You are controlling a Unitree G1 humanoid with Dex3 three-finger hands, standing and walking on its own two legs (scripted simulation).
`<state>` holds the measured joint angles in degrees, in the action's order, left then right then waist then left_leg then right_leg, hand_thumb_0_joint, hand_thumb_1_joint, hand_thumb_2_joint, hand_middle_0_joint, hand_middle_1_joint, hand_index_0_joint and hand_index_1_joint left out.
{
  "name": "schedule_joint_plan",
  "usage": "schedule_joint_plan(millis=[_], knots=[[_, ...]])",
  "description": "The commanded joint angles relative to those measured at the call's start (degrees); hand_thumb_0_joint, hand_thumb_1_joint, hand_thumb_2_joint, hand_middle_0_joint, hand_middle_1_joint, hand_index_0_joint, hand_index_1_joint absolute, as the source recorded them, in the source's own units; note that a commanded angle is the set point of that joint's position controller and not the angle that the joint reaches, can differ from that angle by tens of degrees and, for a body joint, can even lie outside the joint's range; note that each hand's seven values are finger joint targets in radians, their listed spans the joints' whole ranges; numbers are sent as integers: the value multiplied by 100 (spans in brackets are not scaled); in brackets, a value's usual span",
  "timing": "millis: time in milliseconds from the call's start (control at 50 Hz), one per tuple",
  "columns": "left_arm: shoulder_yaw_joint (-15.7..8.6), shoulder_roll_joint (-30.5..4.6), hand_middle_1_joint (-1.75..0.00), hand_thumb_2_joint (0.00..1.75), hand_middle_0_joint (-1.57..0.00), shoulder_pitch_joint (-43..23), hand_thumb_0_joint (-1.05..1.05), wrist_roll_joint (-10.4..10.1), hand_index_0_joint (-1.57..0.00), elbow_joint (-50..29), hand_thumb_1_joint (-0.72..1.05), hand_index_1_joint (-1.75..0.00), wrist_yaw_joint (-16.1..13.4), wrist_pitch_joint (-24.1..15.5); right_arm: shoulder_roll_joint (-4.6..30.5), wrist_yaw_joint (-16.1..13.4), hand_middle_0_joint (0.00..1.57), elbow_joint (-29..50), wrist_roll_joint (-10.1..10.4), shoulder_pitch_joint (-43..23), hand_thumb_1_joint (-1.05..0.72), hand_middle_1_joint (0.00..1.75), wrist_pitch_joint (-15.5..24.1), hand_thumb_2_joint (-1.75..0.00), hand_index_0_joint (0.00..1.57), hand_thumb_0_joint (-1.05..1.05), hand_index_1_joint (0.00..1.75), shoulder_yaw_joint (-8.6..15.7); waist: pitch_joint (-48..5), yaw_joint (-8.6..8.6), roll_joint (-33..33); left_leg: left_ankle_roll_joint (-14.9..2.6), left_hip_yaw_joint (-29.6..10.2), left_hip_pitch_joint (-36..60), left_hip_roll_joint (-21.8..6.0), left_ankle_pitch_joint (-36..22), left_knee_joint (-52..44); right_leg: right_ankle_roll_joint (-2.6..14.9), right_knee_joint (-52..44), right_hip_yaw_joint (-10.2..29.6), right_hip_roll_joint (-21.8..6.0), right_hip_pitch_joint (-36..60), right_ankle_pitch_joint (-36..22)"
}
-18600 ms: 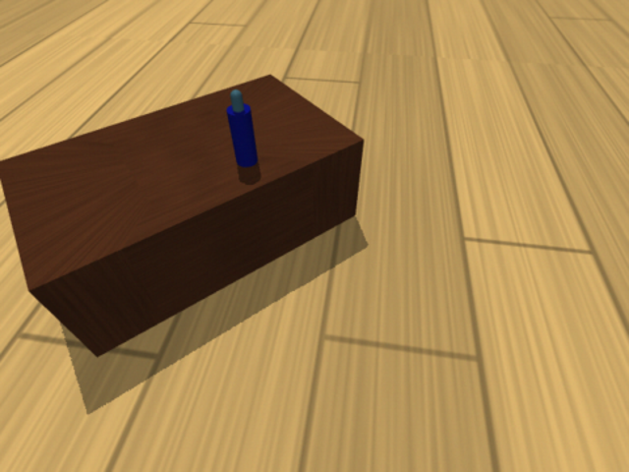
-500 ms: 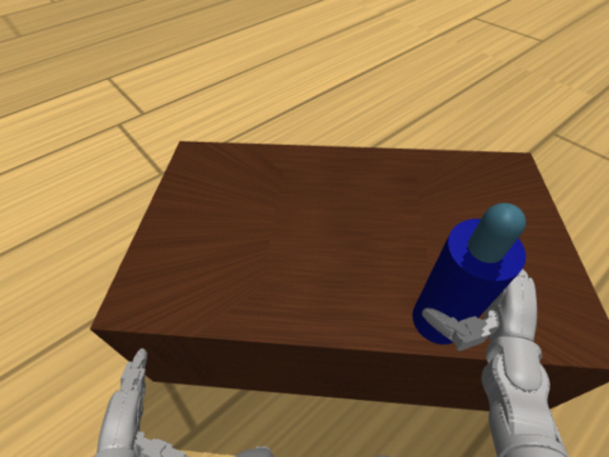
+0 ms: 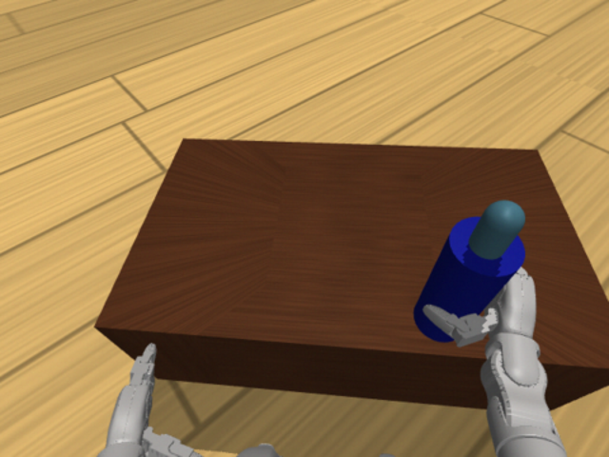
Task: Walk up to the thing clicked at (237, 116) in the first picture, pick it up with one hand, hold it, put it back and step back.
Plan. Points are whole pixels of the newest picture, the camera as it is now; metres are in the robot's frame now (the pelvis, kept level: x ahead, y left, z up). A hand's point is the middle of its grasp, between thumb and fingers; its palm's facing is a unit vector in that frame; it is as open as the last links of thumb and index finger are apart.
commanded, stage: crouch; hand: right
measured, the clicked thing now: (466, 275) +0.34 -0.16 +0.07
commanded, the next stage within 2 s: lower in 1.20 s
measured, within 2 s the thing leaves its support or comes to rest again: neither
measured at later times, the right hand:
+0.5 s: hand (444, 268) +0.43 -0.19 -0.06, palm faces +0.22 +0.98 +0.00, open 10.9 cm
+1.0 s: hand (437, 267) +0.47 -0.20 -0.12, palm faces +0.22 +0.97 -0.02, open 10.9 cm
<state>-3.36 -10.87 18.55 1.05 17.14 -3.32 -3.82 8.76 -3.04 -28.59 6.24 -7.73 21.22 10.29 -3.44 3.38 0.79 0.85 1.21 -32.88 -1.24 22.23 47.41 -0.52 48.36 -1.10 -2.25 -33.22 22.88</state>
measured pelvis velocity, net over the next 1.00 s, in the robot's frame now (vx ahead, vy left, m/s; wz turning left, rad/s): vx -0.02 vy -0.01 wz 0.04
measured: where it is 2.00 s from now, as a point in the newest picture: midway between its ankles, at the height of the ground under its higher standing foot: outside the picture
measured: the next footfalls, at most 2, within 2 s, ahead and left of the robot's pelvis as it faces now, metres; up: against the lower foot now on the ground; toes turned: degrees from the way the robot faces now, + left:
none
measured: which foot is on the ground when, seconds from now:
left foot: down 0.00-1.00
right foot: down 0.00-1.00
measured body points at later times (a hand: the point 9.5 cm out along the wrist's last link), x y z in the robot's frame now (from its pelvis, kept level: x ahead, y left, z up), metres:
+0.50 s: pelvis -0.02 -0.01 -0.05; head +0.11 -0.05 +0.38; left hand +0.14 +0.26 -0.04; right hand +0.41 -0.24 -0.06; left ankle +0.02 +0.13 -0.70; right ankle +0.01 -0.12 -0.70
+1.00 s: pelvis -0.02 -0.01 -0.09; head +0.14 -0.07 +0.33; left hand +0.14 +0.26 -0.05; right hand +0.46 -0.25 -0.12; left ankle +0.02 +0.13 -0.70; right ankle +0.01 -0.12 -0.70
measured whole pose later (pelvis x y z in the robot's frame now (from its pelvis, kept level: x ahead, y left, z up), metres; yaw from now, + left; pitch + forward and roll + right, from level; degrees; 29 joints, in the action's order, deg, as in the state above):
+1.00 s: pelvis -0.02 -0.01 -0.09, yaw +3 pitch +26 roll +5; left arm -2.6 -14.4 21.6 6.6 -7.0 3.3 -1.7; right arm 26.1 -2.6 -65.1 -2.3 -38.5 33.3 29.6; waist -8.4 16.6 2.2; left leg 0.8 3.2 -69.1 1.0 29.7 72.6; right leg -0.4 77.7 2.2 -4.8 -71.5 32.6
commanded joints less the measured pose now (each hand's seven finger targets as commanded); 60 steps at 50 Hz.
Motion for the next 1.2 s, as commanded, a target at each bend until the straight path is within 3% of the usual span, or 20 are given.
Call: schedule_joint_plan(millis=[0,20,120,260,380,440,500,560,620,680,740,800,880,920,960,980,1000,1060,1120,1180], knots=[[-828,-1139,-5,4,-4,139,0,10,-5,-909,-53,-4,-98,-300,850,-19,126,1139,48,-2385,-8,146,621,-133,132,0,146,396,-1417,300,23,-4,-78,153,117,-1207,-549,135,-540,51,139,712,-894],[-660,-961,-5,4,-4,101,0,9,-5,-1059,-53,-5,-65,-321,894,-21,124,1054,36,-2550,-8,143,692,-131,130,0,143,456,-1416,295,71,5,-112,141,99,-1170,-530,139,-454,43,147,658,-853],[-607,-822,-5,4,-5,-216,0,100,-5,-1345,-53,-5,71,-469,1111,29,120,168,-45,-3068,1,140,1064,-127,126,0,140,813,-1732,354,104,2,-112,-385,124,-1171,-18,155,45,117,135,119,-861],[-563,-1006,-6,5,-5,-152,0,272,-5,-2290,-54,-5,184,-489,1917,79,119,-137,-265,-4444,1,139,1544,-127,126,0,139,1146,-3536,444,-673,-22,-233,-410,159,-1529,576,97,751,102,161,114,-1257],[-728,-1228,-6,4,-5,353,0,347,-6,-2446,-53,-5,255,-342,2182,-16,123,-689,-308,-5169,-3,142,1706,-130,129,0,142,1357,-3167,673,-930,-104,-62,-1319,281,-990,854,50,931,225,92,-179,-1021],[-749,-1255,-6,4,-5,447,0,369,-6,-2727,-53,-5,303,-319,2113,-45,122,-1273,-412,-5067,-3,141,1755,-129,128,0,141,1380,-3194,818,-926,-130,34,-1626,339,-1026,1070,28,1120,307,32,-204,-1371],[-646,-1210,-6,4,-5,587,0,443,-6,-2601,-52,-5,387,-212,2100,-34,119,-2085,-507,-4765,-1,138,1722,-126,125,0,138,1516,-2876,758,-920,-172,97,-1936,362,-919,1276,-6,1218,366,8,-666,-1387],[-470,-1027,-6,3,-5,451,0,473,-6,-2879,-51,-5,456,-199,2404,-7,115,-1573,-556,-5463,3,134,1868,-122,121,0,134,1669,-3217,745,-1223,-196,54,-2055,349,-830,1433,1,1397,355,0,-807,-1183],[-850,-1476,-6,4,-5,399,0,501,-6,-3328,-51,-5,437,-170,2738,-43,114,-1547,-619,-5580,3,133,1895,-121,120,0,133,1849,-3773,875,-1276,-203,119,-2085,384,-885,1576,-22,1521,440,-38,-537,-1397],[-1191,-1802,-6,5,-5,714,0,513,-5,-3297,-52,-5,424,-117,2677,-14,117,-1775,-590,-5339,0,135,1842,-123,122,0,135,1875,-4104,1101,-1355,-182,202,-2185,431,-1233,1685,-31,1748,539,-97,-180,-2304],[-715,-1300,-5,5,-4,628,0,483,-5,-3268,-52,-5,503,-94,2582,48,119,-1710,-604,-5504,0,136,1842,-124,124,0,137,1791,-4085,1026,-1521,-201,198,-2379,457,-1386,1789,-28,1908,540,-93,-350,-2653],[-542,-1172,-5,5,-4,609,0,512,-5,-3192,-52,-4,516,-73,2650,12,118,-1775,-646,-5700,2,137,1904,-123,124,0,137,1769,-3847,1100,-1504,-205,163,-2360,434,-1346,1829,4,2012,482,-76,-710,-2173],[-780,-1425,-5,5,-4,734,0,505,-5,-3242,-52,-4,486,-27,3370,3,119,-1868,-759,-5798,0,137,1943,-124,124,0,137,2097,-3902,1133,-1697,-188,95,-2215,412,-1355,1829,43,2075,388,-14,-927,-1733],[-719,-1400,-5,4,-5,689,0,520,-5,-3410,-52,-5,513,-14,3111,42,121,-2016,-743,-5783,-4,139,1918,-126,126,0,139,1952,-3809,1265,-1776,-208,138,-2446,437,-1257,1855,26,2075,434,-34,-884,-1757],[-954,-1651,-6,4,-5,775,0,527,-6,-3420,-51,-4,498,-18,3465,8,122,-1698,-747,-6083,-3,141,1945,-129,128,0,141,2108,-4099,1276,-2049,-216,148,-2575,448,-1236,1901,9,2131,471,-76,-519,-2016],[-900,-1567,-6,4,-5,790,0,516,-6,-3341,-52,-5,510,7,3448,-5,122,-1969,-752,-5972,-3,141,1908,-129,128,0,141,2123,-3801,1294,-1970,-219,149,-2670,455,-1084,1868,18,2129,467,-78,-695,-1846],[-849,-1493,-5,5,-5,658,0,516,-5,-3401,-52,-5,530,-5,3027,48,122,-2329,-705,-5701,-2,141,1860,-128,127,0,141,1950,-3682,1410,-1817,-208,170,-2595,452,-1154,1860,37,2145,492,-69,-879,-1794],[-697,-1378,-5,5,-4,437,0,512,-5,-3512,-53,-4,542,-48,3388,71,122,-2067,-734,-6072,0,141,1919,-128,128,0,141,2139,-3995,1256,-1908,-206,138,-2575,444,-1255,1972,57,2251,499,-62,-1005,-1815],[-553,-1301,-5,4,-5,437,0,507,-5,-3652,-52,-4,536,-57,3192,174,119,-2368,-761,-6076,2,139,1880,-126,125,0,139,1936,-3826,1470,-1712,-200,139,-2502,437,-1177,1951,70,2302,511,-57,-1284,-1471],[-682,-1471,-5,5,-5,377,0,489,-5,-3905,-53,-4,505,-62,3833,202,121,-2407,-844,-6186,1,140,1877,-127,126,0,140,2292,-4100,1395,-1721,-172,40,-2228,410,-1146,1940,87,2347,478,-29,-1450,-1232]])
